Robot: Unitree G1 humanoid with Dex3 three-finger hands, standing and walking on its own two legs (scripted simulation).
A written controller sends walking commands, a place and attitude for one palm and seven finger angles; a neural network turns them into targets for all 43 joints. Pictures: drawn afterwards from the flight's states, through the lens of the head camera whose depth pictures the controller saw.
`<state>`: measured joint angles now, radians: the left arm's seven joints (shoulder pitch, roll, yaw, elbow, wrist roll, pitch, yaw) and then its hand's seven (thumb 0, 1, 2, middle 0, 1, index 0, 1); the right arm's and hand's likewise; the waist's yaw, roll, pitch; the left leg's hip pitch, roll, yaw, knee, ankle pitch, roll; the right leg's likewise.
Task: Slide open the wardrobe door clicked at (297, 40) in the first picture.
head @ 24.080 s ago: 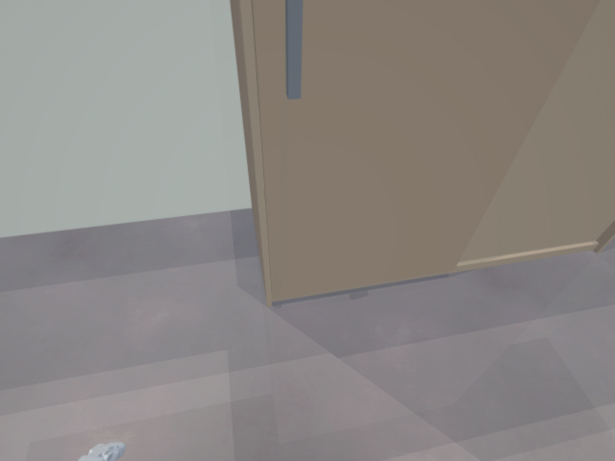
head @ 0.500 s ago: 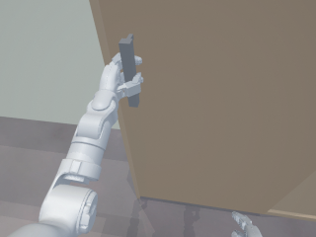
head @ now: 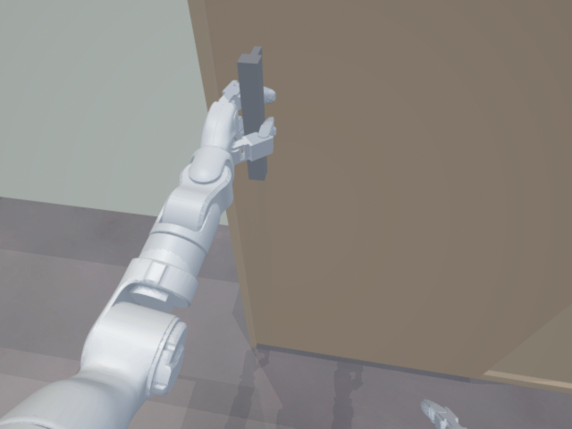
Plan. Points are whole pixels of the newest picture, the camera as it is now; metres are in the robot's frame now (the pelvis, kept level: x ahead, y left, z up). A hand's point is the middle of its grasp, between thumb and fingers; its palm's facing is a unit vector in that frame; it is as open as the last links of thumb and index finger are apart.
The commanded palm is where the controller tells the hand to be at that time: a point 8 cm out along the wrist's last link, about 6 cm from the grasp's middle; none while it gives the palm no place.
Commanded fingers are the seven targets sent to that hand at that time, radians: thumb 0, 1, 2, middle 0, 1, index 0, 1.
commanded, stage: step sideways, sliding the door along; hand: left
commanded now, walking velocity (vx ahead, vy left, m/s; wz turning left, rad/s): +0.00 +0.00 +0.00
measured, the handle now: (257, 117) +0.49 +0.09 +0.20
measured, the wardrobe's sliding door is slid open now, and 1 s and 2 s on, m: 0.00 0.05 0.31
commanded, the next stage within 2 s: none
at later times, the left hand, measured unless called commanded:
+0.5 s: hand (273, 141) +0.45 +0.06 +0.19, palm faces +0.14 -0.99 -0.09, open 6.5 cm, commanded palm +0.42 +0.05 +0.19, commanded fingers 0.00 0.90 0.90 -0.45 -1.40 -0.45 -1.40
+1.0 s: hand (307, 141) +0.45 +0.01 +0.19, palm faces +0.40 -0.91 -0.09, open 7.1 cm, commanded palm +0.41 -0.02 +0.19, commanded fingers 0.00 0.90 0.90 -0.45 -1.40 -0.45 -1.40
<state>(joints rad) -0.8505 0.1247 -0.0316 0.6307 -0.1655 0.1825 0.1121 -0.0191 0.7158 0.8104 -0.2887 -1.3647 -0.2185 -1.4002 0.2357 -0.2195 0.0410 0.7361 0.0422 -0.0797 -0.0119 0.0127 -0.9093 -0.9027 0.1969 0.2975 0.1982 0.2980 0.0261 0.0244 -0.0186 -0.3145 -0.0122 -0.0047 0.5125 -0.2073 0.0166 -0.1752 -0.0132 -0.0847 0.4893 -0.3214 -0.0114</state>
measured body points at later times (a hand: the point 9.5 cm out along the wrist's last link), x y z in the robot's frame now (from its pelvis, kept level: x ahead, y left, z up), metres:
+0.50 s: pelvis +0.01 -0.08 -0.02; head +0.07 -0.08 +0.43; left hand +0.43 +0.11 +0.20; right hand +0.15 -0.31 -0.14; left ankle +0.03 +0.06 -0.74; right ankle +0.00 -0.15 -0.73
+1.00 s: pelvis +0.08 -0.21 -0.02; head +0.19 -0.21 +0.42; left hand +0.43 +0.06 +0.19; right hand +0.34 -0.41 -0.12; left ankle +0.07 -0.08 -0.74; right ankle +0.11 -0.37 -0.71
